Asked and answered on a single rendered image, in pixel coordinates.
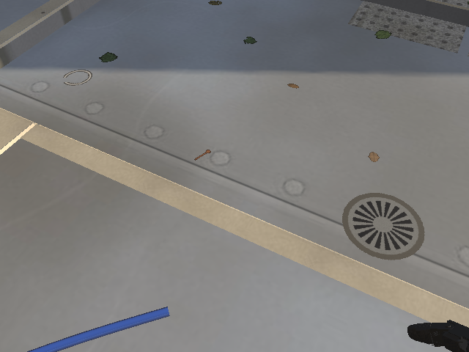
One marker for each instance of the right robot hand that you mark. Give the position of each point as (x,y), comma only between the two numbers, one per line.
(452,335)

